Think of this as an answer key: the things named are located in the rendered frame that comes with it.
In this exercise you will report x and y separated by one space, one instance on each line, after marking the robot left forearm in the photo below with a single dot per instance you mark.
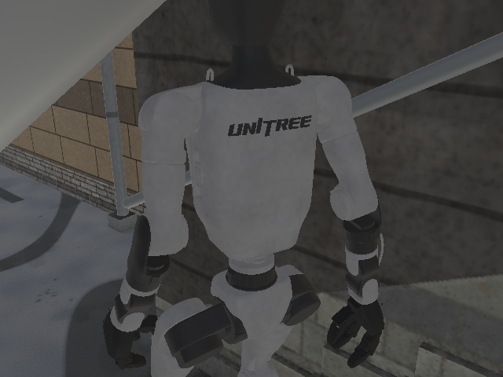
141 282

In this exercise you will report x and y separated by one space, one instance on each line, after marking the robot left hand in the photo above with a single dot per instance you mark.
119 342

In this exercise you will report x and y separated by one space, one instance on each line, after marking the right robot thigh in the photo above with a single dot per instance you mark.
256 352

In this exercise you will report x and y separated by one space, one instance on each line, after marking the humanoid robot torso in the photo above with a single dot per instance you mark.
251 161

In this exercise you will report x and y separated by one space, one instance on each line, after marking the right robot upper arm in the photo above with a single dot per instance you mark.
355 195

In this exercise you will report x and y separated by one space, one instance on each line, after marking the left robot upper arm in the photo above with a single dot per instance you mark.
164 121

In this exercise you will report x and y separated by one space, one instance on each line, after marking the robot right hand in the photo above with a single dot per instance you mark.
349 320

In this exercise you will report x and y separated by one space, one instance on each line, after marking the robot right forearm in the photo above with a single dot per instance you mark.
361 256

